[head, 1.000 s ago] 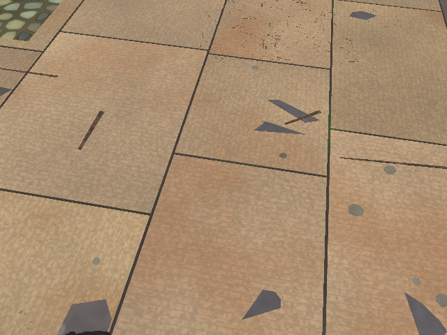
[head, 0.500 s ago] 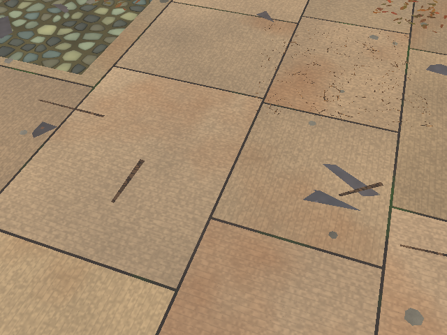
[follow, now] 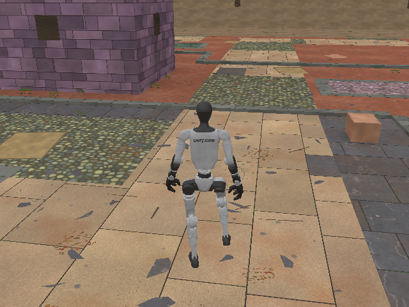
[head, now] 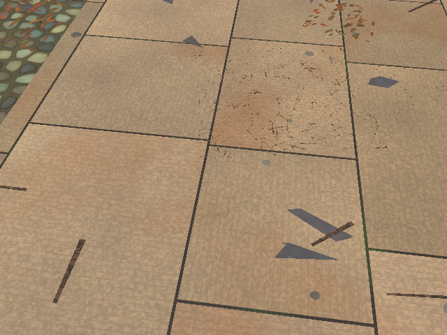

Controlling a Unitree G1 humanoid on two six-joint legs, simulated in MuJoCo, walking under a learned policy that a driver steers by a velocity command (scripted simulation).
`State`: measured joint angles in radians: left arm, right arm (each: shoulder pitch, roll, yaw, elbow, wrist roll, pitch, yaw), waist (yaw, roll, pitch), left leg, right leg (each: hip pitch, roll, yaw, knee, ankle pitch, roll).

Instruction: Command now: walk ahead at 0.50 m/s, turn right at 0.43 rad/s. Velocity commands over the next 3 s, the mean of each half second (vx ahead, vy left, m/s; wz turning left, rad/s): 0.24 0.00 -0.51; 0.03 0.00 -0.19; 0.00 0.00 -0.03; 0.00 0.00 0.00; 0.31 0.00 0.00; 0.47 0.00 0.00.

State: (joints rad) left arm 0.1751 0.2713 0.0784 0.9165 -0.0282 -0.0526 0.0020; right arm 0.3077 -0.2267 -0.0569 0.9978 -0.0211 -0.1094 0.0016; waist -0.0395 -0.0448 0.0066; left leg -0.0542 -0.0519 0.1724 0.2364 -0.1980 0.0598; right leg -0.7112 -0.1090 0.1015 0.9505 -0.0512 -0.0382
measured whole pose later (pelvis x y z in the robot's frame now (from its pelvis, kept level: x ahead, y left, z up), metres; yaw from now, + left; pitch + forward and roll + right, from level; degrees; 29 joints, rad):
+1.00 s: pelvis +0.28 -0.02 -0.01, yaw -21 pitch +0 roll +0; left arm 0.18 0.25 0.05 0.75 0.02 0.02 0.00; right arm 0.18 -0.23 -0.03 0.82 -0.01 -0.03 -0.02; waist 0.00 0.00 0.02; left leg -0.26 0.01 -0.02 0.56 -0.30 -0.02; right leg -0.28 0.06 0.08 0.56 -0.27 -0.02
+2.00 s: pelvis +0.29 -0.01 -0.01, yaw -21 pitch -2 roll +0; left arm 0.19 0.21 0.03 1.06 0.00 0.01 0.04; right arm 0.25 -0.21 -0.02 1.04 0.00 -0.02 -0.04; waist 0.00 0.00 0.04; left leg -0.19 -0.01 -0.01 0.51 -0.29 0.00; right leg -0.22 0.03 0.08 0.51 -0.26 0.00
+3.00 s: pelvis +0.69 -0.13 +0.00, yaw -21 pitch +1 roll +1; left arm 0.14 0.27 0.06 0.90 -0.01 -0.08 0.02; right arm 0.35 -0.24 -0.04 1.00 0.00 -0.10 0.02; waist -0.05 -0.04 0.00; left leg -0.10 -0.08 0.06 0.24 -0.16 0.08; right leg -0.70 -0.15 0.04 0.90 -0.05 -0.02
